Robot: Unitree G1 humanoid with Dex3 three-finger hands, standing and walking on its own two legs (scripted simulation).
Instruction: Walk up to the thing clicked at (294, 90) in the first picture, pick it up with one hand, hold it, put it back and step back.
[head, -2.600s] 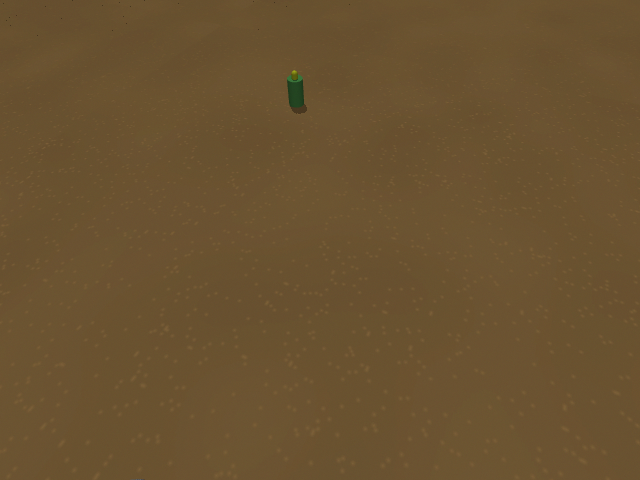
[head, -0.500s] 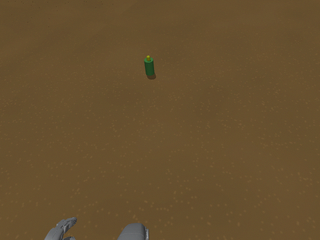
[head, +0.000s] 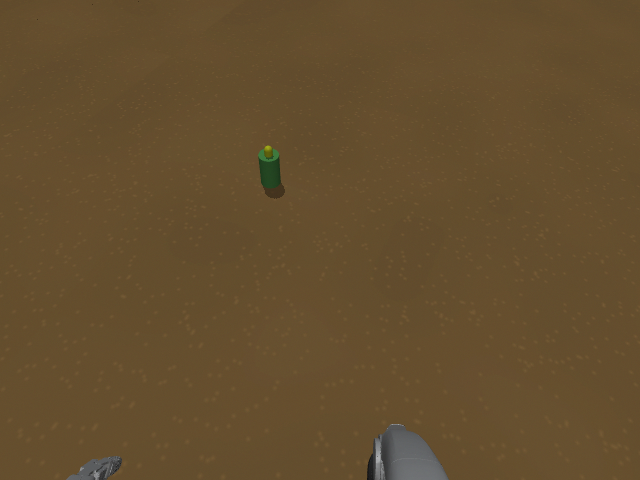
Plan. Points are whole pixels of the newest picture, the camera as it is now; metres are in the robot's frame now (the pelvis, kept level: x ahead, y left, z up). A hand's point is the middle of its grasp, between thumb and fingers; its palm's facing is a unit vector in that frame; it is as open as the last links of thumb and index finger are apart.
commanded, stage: walk up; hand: left
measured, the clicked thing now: (269, 164) +1.37 +0.20 -0.68
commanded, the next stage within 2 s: none
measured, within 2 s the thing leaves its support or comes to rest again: neither
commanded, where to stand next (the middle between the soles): +1.04 -0.02 m, yaw +2 degrees
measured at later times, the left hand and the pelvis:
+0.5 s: hand (172, 349) +0.31 +0.25 -0.14, palm faces +0.02 -0.93 -0.37, open 7.3 cm; pelvis +0.27 -0.03 -0.01, yaw +1 degrees
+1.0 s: hand (198, 221) +0.59 +0.26 -0.14, palm faces -0.05 -0.93 -0.36, open 7.4 cm; pelvis +0.51 -0.02 -0.01, yaw +0 degrees
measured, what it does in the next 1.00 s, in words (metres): walks ahead: right foot, then left foot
